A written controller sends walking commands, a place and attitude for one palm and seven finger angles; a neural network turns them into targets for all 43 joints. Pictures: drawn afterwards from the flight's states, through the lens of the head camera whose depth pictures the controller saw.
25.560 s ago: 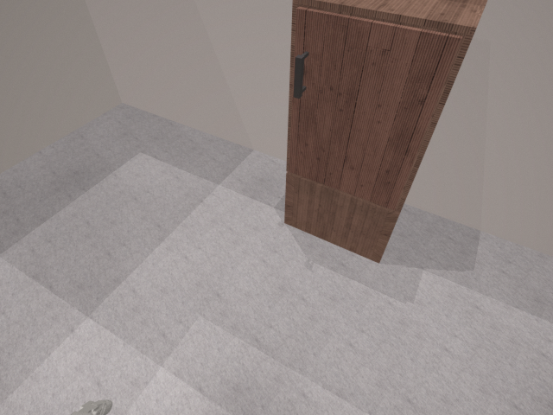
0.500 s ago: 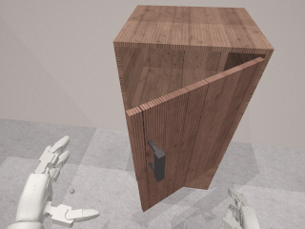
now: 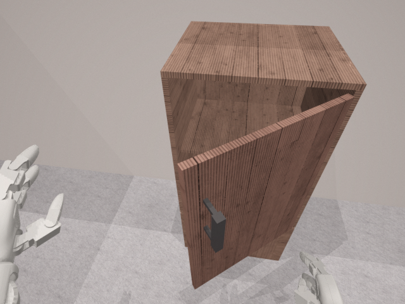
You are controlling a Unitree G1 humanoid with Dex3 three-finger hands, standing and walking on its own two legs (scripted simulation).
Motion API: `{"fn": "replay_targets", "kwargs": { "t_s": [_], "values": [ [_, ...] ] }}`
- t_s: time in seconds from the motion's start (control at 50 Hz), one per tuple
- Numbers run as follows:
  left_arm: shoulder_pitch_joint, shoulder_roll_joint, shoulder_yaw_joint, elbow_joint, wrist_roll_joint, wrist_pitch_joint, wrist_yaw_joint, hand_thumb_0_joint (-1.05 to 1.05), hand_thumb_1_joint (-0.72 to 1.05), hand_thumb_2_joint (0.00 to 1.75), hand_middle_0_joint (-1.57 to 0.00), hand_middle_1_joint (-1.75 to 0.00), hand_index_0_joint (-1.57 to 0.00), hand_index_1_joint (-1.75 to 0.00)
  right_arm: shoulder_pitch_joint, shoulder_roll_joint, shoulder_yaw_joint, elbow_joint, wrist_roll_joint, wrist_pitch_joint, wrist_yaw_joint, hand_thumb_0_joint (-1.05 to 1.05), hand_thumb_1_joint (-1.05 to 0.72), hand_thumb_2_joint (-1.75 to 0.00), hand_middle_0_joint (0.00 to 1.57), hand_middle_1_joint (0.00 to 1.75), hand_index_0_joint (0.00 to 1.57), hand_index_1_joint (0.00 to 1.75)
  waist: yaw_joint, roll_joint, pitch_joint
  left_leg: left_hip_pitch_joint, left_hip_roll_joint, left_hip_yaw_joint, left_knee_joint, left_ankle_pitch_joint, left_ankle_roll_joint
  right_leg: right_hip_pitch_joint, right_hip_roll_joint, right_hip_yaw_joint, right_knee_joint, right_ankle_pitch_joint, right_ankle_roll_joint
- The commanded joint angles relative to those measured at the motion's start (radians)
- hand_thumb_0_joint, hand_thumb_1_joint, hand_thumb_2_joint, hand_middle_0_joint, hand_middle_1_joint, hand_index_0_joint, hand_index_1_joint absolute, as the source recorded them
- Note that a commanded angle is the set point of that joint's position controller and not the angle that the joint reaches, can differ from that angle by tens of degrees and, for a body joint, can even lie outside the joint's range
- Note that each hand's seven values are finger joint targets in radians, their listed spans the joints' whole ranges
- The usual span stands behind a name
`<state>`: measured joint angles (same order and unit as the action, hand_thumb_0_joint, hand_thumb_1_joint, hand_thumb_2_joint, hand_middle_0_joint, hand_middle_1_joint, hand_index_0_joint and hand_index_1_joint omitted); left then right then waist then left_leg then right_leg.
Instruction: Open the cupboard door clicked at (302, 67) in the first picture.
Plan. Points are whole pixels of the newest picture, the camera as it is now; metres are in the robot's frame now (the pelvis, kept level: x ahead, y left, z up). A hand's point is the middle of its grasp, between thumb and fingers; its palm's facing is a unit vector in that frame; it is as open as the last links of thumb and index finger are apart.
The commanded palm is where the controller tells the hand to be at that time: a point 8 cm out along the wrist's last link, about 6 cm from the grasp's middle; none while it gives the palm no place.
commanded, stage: draw the hand back to the body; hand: left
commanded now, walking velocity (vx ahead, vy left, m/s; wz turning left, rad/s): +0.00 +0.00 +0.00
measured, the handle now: (212, 225) +0.28 +0.02 +0.01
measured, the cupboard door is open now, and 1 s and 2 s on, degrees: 39 39 39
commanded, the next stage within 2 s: step back with the hand held close in 0.38 s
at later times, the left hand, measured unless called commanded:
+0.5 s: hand (60, 224) +0.18 +0.24 +0.16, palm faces +0.43 -0.81 -0.39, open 7.4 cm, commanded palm +0.13 +0.28 +0.18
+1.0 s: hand (42, 239) +0.15 +0.24 +0.16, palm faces +0.33 -0.79 -0.52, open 7.4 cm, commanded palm +0.09 +0.29 +0.18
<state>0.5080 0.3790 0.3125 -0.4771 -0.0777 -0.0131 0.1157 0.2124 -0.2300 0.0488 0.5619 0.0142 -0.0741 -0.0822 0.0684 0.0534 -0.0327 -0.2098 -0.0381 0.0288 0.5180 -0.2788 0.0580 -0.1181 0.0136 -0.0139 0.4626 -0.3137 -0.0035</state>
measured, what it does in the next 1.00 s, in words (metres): shifts its weight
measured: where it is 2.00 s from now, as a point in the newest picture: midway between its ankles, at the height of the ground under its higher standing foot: outside the picture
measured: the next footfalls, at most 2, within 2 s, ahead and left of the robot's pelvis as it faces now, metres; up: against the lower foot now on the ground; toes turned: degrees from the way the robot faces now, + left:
right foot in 1.28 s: -0.10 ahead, -0.11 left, +0.00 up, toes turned +8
left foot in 1.58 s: -0.08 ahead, +0.10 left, +0.00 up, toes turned +2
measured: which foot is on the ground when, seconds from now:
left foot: down 0.00-1.00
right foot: down 0.00-1.00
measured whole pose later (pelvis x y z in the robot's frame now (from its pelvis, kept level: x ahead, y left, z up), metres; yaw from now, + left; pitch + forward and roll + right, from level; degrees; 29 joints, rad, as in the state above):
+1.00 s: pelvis -0.06 -0.01 +0.00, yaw -2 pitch -1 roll -1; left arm 0.58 0.45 0.41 -0.50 -0.06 -0.15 0.12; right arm 0.18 -0.24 -0.02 0.55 0.02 0.02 -0.09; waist 0.00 0.02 0.03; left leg -0.29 -0.01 0.06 0.47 -0.17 0.05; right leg -0.23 0.04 0.02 0.45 -0.20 -0.01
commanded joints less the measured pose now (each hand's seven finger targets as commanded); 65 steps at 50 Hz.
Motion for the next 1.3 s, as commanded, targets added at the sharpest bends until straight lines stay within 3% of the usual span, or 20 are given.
{"fn": "replay_targets", "kwargs": {
  "t_s": [0.0, 0.08, 0.14, 0.24, 0.34, 0.4, 0.44, 0.48, 0.5, 0.52, 0.56, 0.62, 0.78, 0.86, 0.94, 1.02, 1.1, 1.18, 1.24, 1.28],
  "values": [
    [-0.105, 0.152, 0.135, -0.162, -0.004, -0.074, 0.018, 0.0, 0.9, 0.9, -0.2, -0.3, -0.2, -0.3, -0.131, -0.112, -0.049, -0.141, 0.001, -0.047, -0.005, 0.0, -0.9, -0.9, 0.2, 0.3, 0.2, 0.3, -0.008, 0.017, -0.02, 0.095, 0.074, -0.086, -0.115, 0.247, -0.051, -0.053, 0.003, -0.007, -0.08, 0.206, -0.025],
    [-0.082, 0.11, 0.09, -0.122, -0.007, -0.07, 0.005, 0.0, 0.9, 0.9, -0.2, -0.3, -0.2, -0.3, -0.137, -0.119, -0.057, -0.137, -0.001, -0.039, 0.003, 0.0, -0.9, -0.9, 0.2, 0.3, 0.2, 0.3, -0.01, -0.008, -0.013, 0.107, 0.072, -0.076, -0.127, 0.231, -0.041, -0.045, 0.0, -0.006, -0.1, 0.206, -0.019],
    [-0.097, 0.145, 0.112, -0.162, -0.004, -0.082, 0.007, 0.0, 0.9, 0.9, -0.2, -0.3, -0.2, -0.3, -0.144, -0.122, -0.06, -0.137, -0.004, -0.04, 0.001, 0.0, -0.9, -0.9, 0.2, 0.3, 0.2, 0.3, -0.003, -0.016, -0.052, 0.114, 0.064, -0.067, -0.128, 0.232, -0.033, -0.009, -0.003, 0.002, -0.107, 0.23, -0.021],
    [-0.116, 0.19, 0.146, -0.225, 0.003, -0.098, 0.016, 0.0, 0.9, 0.9, -0.2, -0.3, -0.2, -0.3, -0.153, -0.108, -0.056, -0.121, -0.004, -0.059, -0.005, 0.0, -0.9, -0.9, 0.2, 0.3, 0.2, 0.3, 0.002, 0.056, -0.079, 0.139, 0.055, -0.056, -0.116, 0.282, -0.035, 0.011, -0.007, 0.008, -0.11, 0.281, -0.025],
    [-0.092, 0.146, 0.123, -0.12, -0.008, -0.084, 0.011, 0.0, 0.9, 0.9, -0.2, -0.3, -0.2, -0.3, -0.16, -0.106, -0.057, -0.108, -0.002, -0.053, -0.005, 0.0, -0.9, -0.9, 0.2, 0.3, 0.2, 0.3, -0.006, -0.005, 0.027, 0.118, 0.056, -0.049, -0.128, 0.227, -0.031, -0.033, -0.002, 0.008, -0.144, 0.242, -0.02],
    [-0.097, 0.128, 0.109, -0.088, -0.012, -0.089, 0.004, 0.0, 0.9, 0.9, -0.2, -0.3, -0.2, -0.3, -0.163, -0.106, -0.062, -0.108, -0.001, -0.044, -0.007, 0.0, -0.9, -0.9, 0.2, 0.3, 0.2, 0.3, -0.01, -0.039, 0.04, 0.126, 0.055, -0.039, -0.126, 0.186, -0.023, -0.049, -0.002, 0.016, -0.164, 0.204, -0.014],
    [-0.121, 0.14, 0.111, -0.116, -0.008, -0.099, 0.003, 0.0, 0.9, 0.9, -0.2, -0.3, -0.2, -0.3, -0.165, -0.109, -0.063, -0.109, -0.002, -0.047, -0.005, 0.0, -0.9, -0.9, 0.2, 0.3, 0.2, 0.3, -0.007, 0.004, 0.015, 0.135, 0.053, -0.041, -0.133, 0.183, -0.025, -0.032, -0.006, 0.019, -0.162, 0.199, -0.017],
    [-0.195, 0.175, 0.129, -0.154, -0.006, -0.111, 0.009, 0.0, 0.9, 0.9, -0.2, -0.3, -0.2, -0.3, -0.172, -0.109, -0.063, -0.106, -0.002, -0.053, -0.008, 0.0, -0.9, -0.9, 0.2, 0.3, 0.2, 0.3, -0.008, -0.011, -0.015, 0.147, 0.05, -0.04, -0.128, 0.184, -0.021, -0.026, -0.007, 0.025, -0.167, 0.203, -0.015],
    [-0.274, 0.297, 0.256, -0.196, 0.008, -0.156, 0.018, 0.0, 0.9, 0.9, -0.2, -0.3, -0.2, -0.3, -0.15, -0.121, -0.065, -0.135, 0.006, -0.041, -0.006, 0.0, -0.9, -0.9, 0.2, 0.3, 0.2, 0.3, -0.042, -0.035, 0.041, 0.108, 0.065, -0.061, -0.091, 0.137, -0.002, -0.111, -0.052, 0.132, -0.221, 0.266, -0.009],
    [-0.272, 0.296, 0.256, -0.165, 0.012, -0.179, 0.014, 0.0, 0.9, 0.9, -0.2, -0.3, -0.2, -0.3, -0.146, -0.112, -0.063, -0.117, 0.0, -0.034, -0.008, 0.0, -0.9, -0.9, 0.2, 0.3, 0.2, 0.3, -0.042, -0.044, 0.039, 0.098, 0.062, -0.075, -0.075, 0.135, -0.005, -0.104, -0.078, 0.143, -0.218, 0.321, -0.018],
    [-0.108, 0.194, 0.175, -0.089, 0.013, -0.167, 0.001, 0.0, 0.9, 0.9, -0.2, -0.3, -0.2, -0.3, -0.153, -0.115, -0.071, -0.114, -0.007, -0.011, -0.003, 0.0, -0.9, -0.9, 0.2, 0.3, 0.2, 0.3, -0.049, -0.059, 0.001, 0.125, 0.066, -0.061, -0.066, 0.208, -0.007, -0.099, -0.084, 0.134, -0.191, 0.407, -0.006],
    [-0.056, 0.16, 0.139, -0.113, 0.018, -0.169, -0.003, 0.0, 0.9, 0.9, -0.2, -0.3, -0.2, -0.3, -0.15, -0.128, -0.083, -0.128, -0.006, 0.008, 0.0, 0.0, -0.9, -0.9, 0.2, 0.3, 0.2, 0.3, -0.052, 0.007, -0.064, 0.143, 0.086, -0.051, -0.079, 0.327, -0.013, -0.067, -0.077, 0.097, -0.14, 0.464, 0.004],
    [0.032, 0.246, 0.233, -0.188, 0.012, -0.177, 0.024, 0.0, 0.9, 0.9, -0.2, -0.3, -0.2, -0.3, -0.154, -0.111, -0.097, -0.169, 0.004, 0.051, -0.006, 0.0, -0.9, -0.9, 0.2, 0.3, 0.2, 0.3, -0.049, -0.055, -0.138, 0.079, 0.108, -0.053, -0.08, 0.399, -0.016, -0.026, -0.067, 0.09, -0.068, 0.517, 0.009],
    [0.063, 0.25, 0.247, -0.219, 0.012, -0.189, 0.034, 0.0, 0.9, 0.9, -0.2, -0.3, -0.2, -0.3, -0.15, -0.111, -0.099, -0.179, 0.004, 0.051, -0.011, 0.0, -0.9, -0.9, 0.2, 0.3, 0.2, 0.3, -0.048, 0.017, -0.147, 0.024, 0.119, -0.069, -0.096, 0.385, -0.014, -0.008, -0.056, 0.092, -0.025, 0.483, 0.007],
    [0.078, 0.225, 0.227, -0.204, 0.015, -0.193, 0.039, 0.0, 0.9, 0.9, -0.2, -0.3, -0.2, -0.3, -0.14, -0.119, -0.102, -0.176, 0.005, 0.042, -0.011, 0.0, -0.9, -0.9, 0.2, 0.3, 0.2, 0.3, -0.054, 0.02, -0.107, -0.06, 0.132, -0.093, -0.127, 0.25, -0.008, -0.019, -0.043, 0.098, -0.017, 0.363, 0.009],
    [0.05, 0.223, 0.226, -0.184, 0.028, -0.206, 0.046, 0.0, 0.9, 0.9, -0.2, -0.3, -0.2, -0.3, -0.135, -0.131, -0.107, -0.168, 0.003, 0.027, -0.012, 0.0, -0.9, -0.9, 0.2, 0.3, 0.2, 0.3, -0.066, 0.008, -0.025, -0.193, 0.131, -0.12, -0.163, -0.086, 0.007, -0.054, -0.042, 0.129, -0.059, 0.142, 0.002],
    [0.008, 0.209, 0.216, -0.191, 0.05, -0.226, 0.054, 0.0, 0.9, 0.9, -0.2, -0.3, -0.2, -0.3, -0.117, -0.14, -0.105, -0.17, -0.003, 0.004, -0.013, 0.0, -0.9, -0.9, 0.2, 0.3, 0.2, 0.3, -0.073, -0.002, 0.031, -0.311, 0.155, -0.175, -0.202, -0.301, 0.023, -0.074, -0.02, 0.129, -0.055, -0.083, 0.006],
    [-0.037, 0.213, 0.243, -0.242, 0.071, -0.246, 0.06, 0.0, 0.9, 0.9, -0.2, -0.3, -0.2, -0.3, -0.118, -0.139, -0.107, -0.171, -0.012, -0.021, -0.021, 0.0, -0.9, -0.9, 0.2, 0.3, 0.2, 0.3, -0.057, 0.122, -0.019, -0.498, 0.249, -0.291, -0.368, -0.47, 0.066, 0.135, 0.056, 0.043, 0.225, 0.058, 0.024],
    [-0.018, 0.216, 0.246, -0.277, 0.066, -0.251, 0.057, 0.0, 0.9, 0.9, -0.2, -0.3, -0.2, -0.3, -0.113, -0.12, -0.107, -0.163, -0.016, -0.041, -0.014, 0.0, -0.9, -0.9, 0.2, 0.3, 0.2, 0.3, -0.057, 0.125, -0.069, -0.414, 0.252, -0.286, -0.333, -0.387, 0.068, 0.102, 0.055, 0.055, 0.245, 0.063, 0.015],
    [0.015, 0.212, 0.26, -0.252, 0.067, -0.254, 0.05, 0.0, 0.9, 0.9, -0.2, -0.3, -0.2, -0.3, -0.116, -0.128, -0.112, -0.155, -0.019, -0.049, -0.008, 0.0, -0.9, -0.9, 0.2, 0.3, 0.2, 0.3, -0.06, 0.131, -0.029, -0.495, 0.265, -0.274, -0.336, -0.456, 0.073, 0.124, 0.065, 0.067, 0.238, -0.004, 0.008]
  ]
}}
